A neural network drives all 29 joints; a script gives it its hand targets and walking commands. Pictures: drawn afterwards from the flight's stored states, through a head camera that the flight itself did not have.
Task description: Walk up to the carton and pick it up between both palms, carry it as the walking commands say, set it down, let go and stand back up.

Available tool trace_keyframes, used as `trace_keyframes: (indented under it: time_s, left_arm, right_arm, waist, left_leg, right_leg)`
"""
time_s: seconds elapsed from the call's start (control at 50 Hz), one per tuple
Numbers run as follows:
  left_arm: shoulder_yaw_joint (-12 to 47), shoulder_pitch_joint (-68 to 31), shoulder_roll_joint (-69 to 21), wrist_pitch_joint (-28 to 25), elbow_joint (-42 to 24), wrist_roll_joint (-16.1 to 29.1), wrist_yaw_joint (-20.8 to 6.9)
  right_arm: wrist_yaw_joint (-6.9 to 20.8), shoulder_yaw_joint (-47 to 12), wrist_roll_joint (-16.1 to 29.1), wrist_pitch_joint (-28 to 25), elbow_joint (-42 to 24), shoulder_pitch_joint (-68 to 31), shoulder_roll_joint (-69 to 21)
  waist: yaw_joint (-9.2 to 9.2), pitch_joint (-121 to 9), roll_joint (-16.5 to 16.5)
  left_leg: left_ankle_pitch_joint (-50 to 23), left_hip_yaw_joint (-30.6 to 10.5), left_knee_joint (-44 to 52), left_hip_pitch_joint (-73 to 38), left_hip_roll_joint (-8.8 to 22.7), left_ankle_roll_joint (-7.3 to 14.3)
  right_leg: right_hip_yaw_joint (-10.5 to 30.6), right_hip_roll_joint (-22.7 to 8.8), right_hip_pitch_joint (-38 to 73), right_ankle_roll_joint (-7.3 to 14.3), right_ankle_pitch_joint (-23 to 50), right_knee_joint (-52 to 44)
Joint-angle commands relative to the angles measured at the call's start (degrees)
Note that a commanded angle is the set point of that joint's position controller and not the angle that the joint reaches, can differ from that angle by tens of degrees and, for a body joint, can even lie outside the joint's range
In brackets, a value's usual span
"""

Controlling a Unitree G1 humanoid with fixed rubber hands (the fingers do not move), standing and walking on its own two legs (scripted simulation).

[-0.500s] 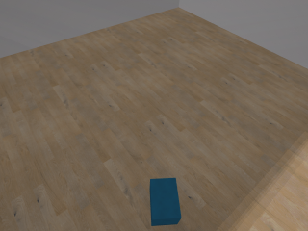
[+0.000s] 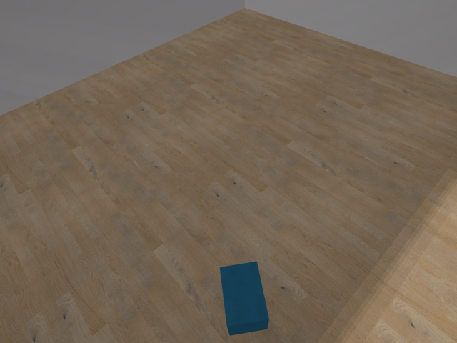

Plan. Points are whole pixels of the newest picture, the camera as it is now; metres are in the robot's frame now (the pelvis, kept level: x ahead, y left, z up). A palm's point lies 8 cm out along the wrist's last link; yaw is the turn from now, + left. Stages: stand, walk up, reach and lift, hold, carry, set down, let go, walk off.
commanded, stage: walk up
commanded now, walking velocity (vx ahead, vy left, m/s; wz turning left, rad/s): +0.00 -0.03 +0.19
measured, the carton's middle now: (243, 298) +0.41 +0.01 -0.70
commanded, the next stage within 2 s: stand in 0.28 s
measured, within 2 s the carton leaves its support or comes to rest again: neither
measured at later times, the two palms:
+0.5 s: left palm out of the picture -0.03 +0.24 -0.14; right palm out of the picture +0.03 -0.22 -0.14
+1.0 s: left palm out of the picture +0.13 +0.22 -0.16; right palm out of the picture +0.15 -0.21 -0.16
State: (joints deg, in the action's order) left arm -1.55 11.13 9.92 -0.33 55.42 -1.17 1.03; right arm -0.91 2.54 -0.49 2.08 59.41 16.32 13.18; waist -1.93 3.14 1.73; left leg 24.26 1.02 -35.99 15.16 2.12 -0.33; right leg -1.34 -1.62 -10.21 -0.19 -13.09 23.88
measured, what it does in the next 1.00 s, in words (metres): steps on the spot: left foot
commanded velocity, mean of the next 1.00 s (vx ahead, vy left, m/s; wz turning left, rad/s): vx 0.00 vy -0.01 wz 0.02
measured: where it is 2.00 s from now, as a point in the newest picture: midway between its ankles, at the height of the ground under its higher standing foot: outside the picture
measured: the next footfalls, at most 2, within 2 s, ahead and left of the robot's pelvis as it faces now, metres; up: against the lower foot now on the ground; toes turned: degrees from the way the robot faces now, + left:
left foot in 0.18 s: +0.02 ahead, +0.12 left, +0.00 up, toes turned -6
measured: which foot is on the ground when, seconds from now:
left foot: up 0.00-0.16, down 0.18-1.00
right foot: down 0.00-1.00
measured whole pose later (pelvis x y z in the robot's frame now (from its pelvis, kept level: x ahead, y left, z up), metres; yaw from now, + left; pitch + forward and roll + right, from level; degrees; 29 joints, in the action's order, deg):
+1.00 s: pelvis -0.04 +0.01 -0.05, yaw +3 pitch +15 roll +0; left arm -4.5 1.7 5.1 22.9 26.9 -2.1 0.0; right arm 2.9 5.2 -3.2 22.8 27.7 1.5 9.5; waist 0.0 -0.4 0.6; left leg 20.5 1.9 -48.5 43.4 0.6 0.6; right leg -0.7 -1.9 -44.1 -1.0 -19.3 48.1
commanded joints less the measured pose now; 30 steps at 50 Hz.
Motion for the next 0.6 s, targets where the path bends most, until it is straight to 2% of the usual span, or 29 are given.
trace_keyframes:
  time_s: [0.0, 0.02, 0.08, 0.1, 0.12, 0.14, 0.16, 0.18, 0.2, 0.24, 0.26, 0.28, 0.36, 0.46, 0.48, 0.5, 0.52, 0.54, 0.58]
  left_arm:
    - [-2.1, -0.4, 9.7, -0.3, -1.4, 0.3, 1.5]
    - [-1.9, 0.2, 9.2, -0.3, -0.8, 0.1, 1.6]
    - [-1.8, 0.5, 8.7, 0.0, 1.5, 0.1, 1.8]
    - [-1.8, 0.7, 8.4, 0.2, 2.5, 0.2, 1.7]
    - [-1.8, 0.9, 8.1, 0.4, 3.6, 0.4, 1.6]
    - [-1.7, 1.2, 7.4, 0.5, 4.3, 0.5, 1.3]
    - [-1.1, 2.1, 5.4, 0.3, 4.1, 0.4, 1.2]
    - [-0.7, 4.3, 3.6, 0.3, 3.9, 0.4, 1.1]
    - [-0.4, 4.5, 3.7, 0.5, 4.4, 0.7, 1.1]
    - [-0.2, 4.8, 4.7, 0.2, 5.5, 0.6, 0.8]
    - [-0.2, 4.8, 5.1, 0.0, 5.7, 0.5, 0.6]
    - [-0.5, 4.7, 5.4, 0.1, 6.0, 0.6, 0.7]
    - [0.1, 6.0, 4.5, -0.2, 7.1, 0.4, 0.8]
    - [0.3, 7.8, 4.1, -0.4, 8.0, 0.4, 1.0]
    - [2.5, -12.3, 6.6, 1.9, -12.1, 6.5, 1.5]
    - [3.8, -32.4, 8.7, 5.7, -28.5, 6.0, 1.4]
    - [3.0, -29.6, 9.2, 10.2, -25.9, 5.7, 1.7]
    - [1.7, -24.6, 10.6, 14.4, -22.9, 6.6, 1.4]
    - [0.8, -16.8, 9.2, 24.4, -16.4, 6.7, 0.6]
  right_arm:
    - [0.0, 1.2, 0.0, -0.4, -0.8, 1.3, 3.7]
    - [-0.1, 1.0, -0.1, -0.4, -0.5, 1.1, 2.8]
    - [-0.5, 0.1, 0.2, -0.7, -0.2, 0.3, 0.9]
    - [-0.7, -0.2, 0.3, -1.0, 0.1, 0.7, 0.2]
    - [-0.9, -0.5, 0.5, -1.4, 0.8, 1.7, -0.4]
    - [-1.1, -0.5, 0.4, -2.0, 1.7, 3.4, -0.2]
    - [-1.4, 0.0, -0.2, -2.7, 1.9, 4.0, 2.8]
    - [-1.4, 0.5, -0.6, -3.0, 1.7, 2.0, 6.8]
    - [-1.2, 0.6, -0.2, -2.6, 2.6, 1.4, 6.3]
    - [-1.1, -0.4, 0.0, -2.5, 2.6, -1.3, 3.7]
    - [-1.2, -0.6, 0.3, -2.5, 2.8, -1.4, 2.8]
    - [-1.2, -0.4, 0.1, -2.9, 2.2, -1.5, 2.5]
    - [-1.1, -0.6, 0.4, -2.9, 2.7, -0.8, 1.9]
    - [-1.1, -0.7, 0.4, -2.7, 3.4, -0.2, 1.5]
    - [-0.8, 1.9, 2.9, -0.7, -16.7, -20.3, 6.9]
    - [-1.2, 0.9, 6.2, 2.7, -23.1, -29.6, 5.0]
    - [-1.6, 1.1, 6.0, 7.1, -22.1, -23.6, 6.4]
    - [-0.9, -1.1, 5.5, 11.4, -24.6, -22.5, 7.9]
    - [-0.3, -1.2, 4.0, 21.4, -22.3, -19.4, 7.4]
  waist:
    - [0.45, -0.6, -14.4]
    - [0.62, -1.0, -11.9]
    - [0.72, -1.2, -11.8]
    - [0.15, -1.3, -11.4]
    - [-0.66, -1.6, -10.2]
    - [-1.38, -1.9, -7.4]
    - [-0.91, -2.6, -1.6]
    - [1.28, -1.0, 7.9]
    - [1.82, -0.3, 10.4]
    - [2.71, -0.1, 6.3]
    - [2.86, 0.1, 5.3]
    - [2.11, 0.2, 2.1]
    - [1.73, 0.3, -0.4]
    - [1.81, 0.5, -2.1]
    - [-2.38, -11.4, -0.5]
    - [-2.32, -10.0, -0.2]
    - [-0.89, -6.7, -0.5]
    - [1.63, -6.2, -0.2]
    - [2.48, -1.1, -2.3]
  left_leg:
    - [1.7, -1.1, -9.6, 3.0, 0.3, -0.4]
    - [2.3, -1.0, -9.3, 2.7, 0.2, -0.7]
    - [1.3, 0.5, -3.0, 0.7, -0.1, -1.0]
    - [-2.4, 1.1, 1.6, -1.4, -0.2, -1.0]
    - [-9.6, 1.4, 8.1, -4.7, 0.0, -0.9]
    - [-18.2, 1.3, 15.5, -8.7, 1.2, -0.8]
    - [-24.0, -3.6, 19.0, -11.7, 6.3, 0.1]
    - [-33.3, -9.7, 20.0, -10.1, 11.8, 2.4]
    - [-30.5, -8.8, 19.9, -6.8, 10.8, 4.6]
    - [-24.8, -6.1, 20.2, -6.0, 8.0, 3.7]
    - [-22.7, -4.3, 19.7, -6.0, 6.0, 3.0]
    - [-21.9, -4.8, 19.7, -5.9, 6.1, 2.6]
    - [-19.5, -3.5, 19.1, -7.2, 4.4, 2.1]
    - [-18.2, -2.8, 19.1, -7.0, 4.0, 1.9]
    - [2.2, -0.2, 9.4, 8.7, -1.1, 1.8]
    - [4.1, 0.5, 6.8, 10.3, -0.4, 3.0]
    - [6.0, 1.3, 5.2, 11.9, -1.2, 2.9]
    - [5.0, 3.1, 6.7, 10.2, -1.9, 2.0]
    - [3.4, 2.8, 6.1, 11.8, -2.8, 2.5]
  right_leg:
    - [6.4, -13.4, 0.3, 7.1, 19.2, -8.0]
    - [6.4, -13.8, 0.3, 7.7, 21.0, -7.1]
    - [6.0, -12.9, 0.8, 8.7, 21.5, -6.0]
    - [5.8, -12.1, 0.6, 8.4, 21.3, -5.3]
    - [5.4, -11.1, -0.2, 7.6, 20.2, -4.6]
    - [4.6, -9.5, -1.5, 5.7, 16.4, -3.3]
    - [2.1, -5.8, -3.6, 3.0, 9.2, 0.4]
    - [-1.6, -0.5, -5.8, 0.2, 0.8, 2.4]
    - [-1.5, -1.4, -1.8, -0.2, -1.4, 0.6]
    - [-0.9, -2.5, 0.9, -0.4, 2.5, -1.3]
    - [0.1, -3.5, 1.9, -0.2, 5.2, -2.5]
    - [0.2, -3.6, 1.8, -0.1, 6.1, -3.3]
    - [1.6, -4.6, 1.5, 0.1, 7.6, -5.6]
    - [2.0, -4.8, 1.4, 0.2, 7.1, -6.2]
    - [-0.1, 0.3, -7.3, 3.6, -12.6, 5.6]
    - [1.5, -1.6, -10.4, 3.7, -11.1, 6.8]
    - [0.8, -1.7, -10.4, 3.1, -12.1, 7.2]
    - [-1.1, -1.7, -13.5, 2.9, -14.4, 6.4]
    - [-0.5, -0.5, -14.0, 3.1, -13.1, 6.1]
